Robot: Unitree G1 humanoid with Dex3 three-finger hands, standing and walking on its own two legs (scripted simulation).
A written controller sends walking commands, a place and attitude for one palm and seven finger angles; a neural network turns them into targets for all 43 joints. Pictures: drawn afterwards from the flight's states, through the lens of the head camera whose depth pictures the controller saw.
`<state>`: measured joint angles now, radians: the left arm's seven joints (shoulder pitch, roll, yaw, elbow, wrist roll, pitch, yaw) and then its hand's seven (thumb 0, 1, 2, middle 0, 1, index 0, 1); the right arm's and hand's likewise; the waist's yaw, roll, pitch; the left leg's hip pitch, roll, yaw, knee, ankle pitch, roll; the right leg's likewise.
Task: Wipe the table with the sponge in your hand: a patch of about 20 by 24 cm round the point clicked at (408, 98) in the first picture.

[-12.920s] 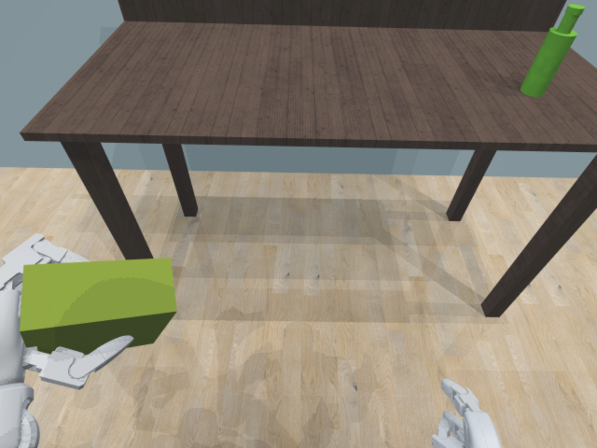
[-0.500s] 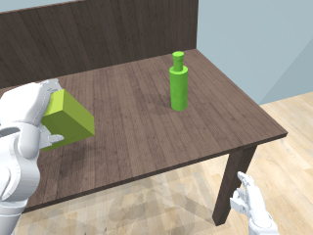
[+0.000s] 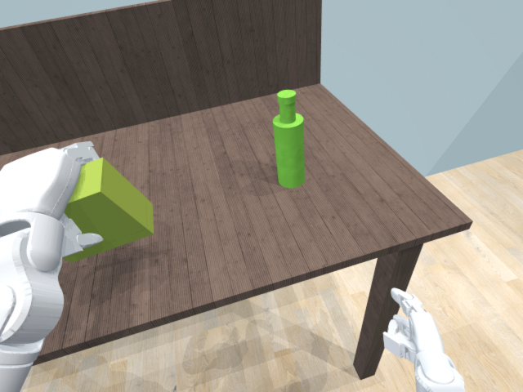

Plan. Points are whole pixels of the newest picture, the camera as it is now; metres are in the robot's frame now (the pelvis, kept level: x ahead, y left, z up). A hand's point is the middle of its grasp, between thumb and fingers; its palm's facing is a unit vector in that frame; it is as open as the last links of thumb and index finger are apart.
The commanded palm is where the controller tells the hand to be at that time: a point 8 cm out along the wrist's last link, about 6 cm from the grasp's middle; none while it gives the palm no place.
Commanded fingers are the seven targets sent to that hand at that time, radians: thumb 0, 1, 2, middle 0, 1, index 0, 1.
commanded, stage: move the sponge above the wiping area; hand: left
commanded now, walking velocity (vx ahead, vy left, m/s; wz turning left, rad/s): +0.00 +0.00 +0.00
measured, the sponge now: (95, 220) +0.26 +0.28 +0.18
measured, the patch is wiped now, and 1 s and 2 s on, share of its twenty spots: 0.00 0.00 0.00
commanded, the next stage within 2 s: none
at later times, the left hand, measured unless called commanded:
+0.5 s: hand (78, 214) +0.25 +0.29 +0.20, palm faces +0.24 -0.08 -0.97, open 9.9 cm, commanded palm +0.19 +0.29 +0.28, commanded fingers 0.00 0.10 1.30 -1.20 -1.60 -1.20 -1.60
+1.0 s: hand (79, 218) +0.25 +0.30 +0.19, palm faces +0.19 -0.06 -0.98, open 9.9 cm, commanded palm +0.20 +0.30 +0.26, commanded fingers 0.00 0.10 1.30 -1.20 -1.60 -1.20 -1.60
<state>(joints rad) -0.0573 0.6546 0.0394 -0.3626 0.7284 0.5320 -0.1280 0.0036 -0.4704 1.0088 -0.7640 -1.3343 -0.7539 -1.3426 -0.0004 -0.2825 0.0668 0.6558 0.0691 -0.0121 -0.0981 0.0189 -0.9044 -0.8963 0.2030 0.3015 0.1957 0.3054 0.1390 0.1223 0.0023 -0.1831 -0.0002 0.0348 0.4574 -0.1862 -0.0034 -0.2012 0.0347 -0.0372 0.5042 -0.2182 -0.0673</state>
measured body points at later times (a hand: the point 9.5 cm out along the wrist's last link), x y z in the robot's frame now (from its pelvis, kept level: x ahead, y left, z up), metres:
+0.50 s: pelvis +0.00 +0.01 +0.00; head -0.02 -0.05 +0.45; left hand +0.23 +0.29 +0.25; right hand +0.27 -0.19 -0.06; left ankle +0.04 +0.12 -0.74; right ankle +0.04 -0.07 -0.74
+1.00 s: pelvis +0.00 +0.01 +0.00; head -0.02 -0.05 +0.45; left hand +0.24 +0.30 +0.24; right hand +0.27 -0.19 -0.06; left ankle +0.04 +0.12 -0.74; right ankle +0.04 -0.07 -0.74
